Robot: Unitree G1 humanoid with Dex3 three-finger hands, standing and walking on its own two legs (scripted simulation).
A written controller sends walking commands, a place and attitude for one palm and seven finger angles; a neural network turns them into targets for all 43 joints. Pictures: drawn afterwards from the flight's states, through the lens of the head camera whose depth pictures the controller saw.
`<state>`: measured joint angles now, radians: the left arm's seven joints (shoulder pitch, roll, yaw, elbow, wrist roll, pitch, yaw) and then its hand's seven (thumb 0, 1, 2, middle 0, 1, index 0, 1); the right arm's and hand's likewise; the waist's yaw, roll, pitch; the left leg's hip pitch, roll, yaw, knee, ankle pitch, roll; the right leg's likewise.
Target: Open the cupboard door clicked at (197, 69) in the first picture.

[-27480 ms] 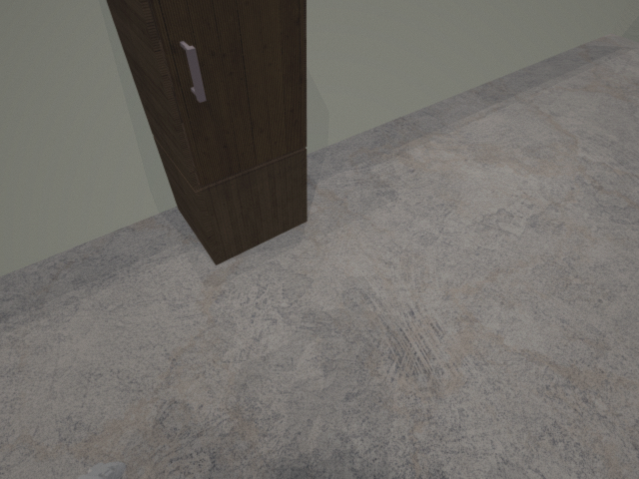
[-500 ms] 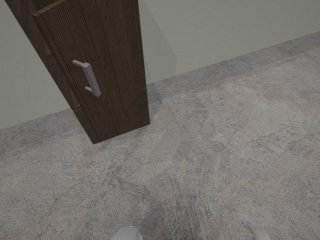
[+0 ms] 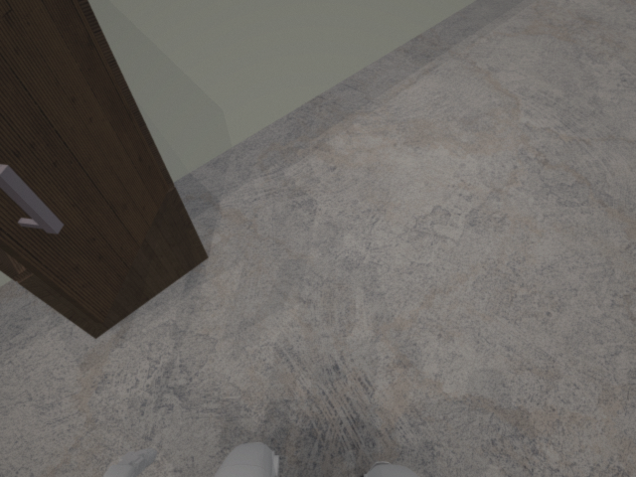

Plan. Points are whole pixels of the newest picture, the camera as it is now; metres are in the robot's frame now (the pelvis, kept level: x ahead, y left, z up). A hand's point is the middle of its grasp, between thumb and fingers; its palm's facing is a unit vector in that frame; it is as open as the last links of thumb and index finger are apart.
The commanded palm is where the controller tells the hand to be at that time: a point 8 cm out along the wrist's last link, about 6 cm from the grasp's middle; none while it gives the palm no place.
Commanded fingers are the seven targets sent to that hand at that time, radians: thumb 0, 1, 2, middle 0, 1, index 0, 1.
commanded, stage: walk to a spot facing it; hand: left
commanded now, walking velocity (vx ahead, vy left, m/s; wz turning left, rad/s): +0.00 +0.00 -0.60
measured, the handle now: (15, 200) +0.45 +0.47 +0.04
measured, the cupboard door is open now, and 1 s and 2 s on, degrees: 37 37 37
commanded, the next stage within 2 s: turn to face it in 1.84 s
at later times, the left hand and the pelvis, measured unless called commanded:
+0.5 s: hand (233, 415) +0.21 +0.15 -0.15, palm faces -0.32 -0.92 -0.23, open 7.4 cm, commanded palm none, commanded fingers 0.00 0.90 0.90 -0.20 -0.30 -0.20 -0.30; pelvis +0.04 -0.02 +0.00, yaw -19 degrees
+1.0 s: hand (324, 302) +0.39 +0.02 -0.14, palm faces -0.58 -0.80 -0.16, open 7.4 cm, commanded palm none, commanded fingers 0.00 0.90 0.90 -0.20 -0.30 -0.20 -0.30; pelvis +0.19 -0.08 +0.02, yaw -36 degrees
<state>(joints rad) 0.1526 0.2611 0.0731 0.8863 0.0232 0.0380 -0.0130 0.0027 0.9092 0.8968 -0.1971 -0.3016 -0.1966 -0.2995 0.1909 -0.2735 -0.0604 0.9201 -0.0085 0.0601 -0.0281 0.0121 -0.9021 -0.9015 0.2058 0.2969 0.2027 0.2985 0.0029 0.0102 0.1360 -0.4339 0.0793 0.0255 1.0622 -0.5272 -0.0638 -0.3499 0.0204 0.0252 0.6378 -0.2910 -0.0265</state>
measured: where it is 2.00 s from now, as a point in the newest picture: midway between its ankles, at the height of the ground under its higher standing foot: (458, 357)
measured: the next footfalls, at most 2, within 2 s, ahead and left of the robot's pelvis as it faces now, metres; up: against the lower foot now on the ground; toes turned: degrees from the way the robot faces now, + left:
left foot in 0.18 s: +0.08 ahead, +0.14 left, +0.00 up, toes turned -5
right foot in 0.46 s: +0.03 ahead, -0.15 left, +0.00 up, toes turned -22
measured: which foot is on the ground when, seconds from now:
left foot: up 0.00-0.16, down 0.18-0.46, up 0.48-0.72, down 0.74-1.00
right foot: down 0.00-0.18, up 0.20-0.44, down 0.46-0.72, up 0.74-1.00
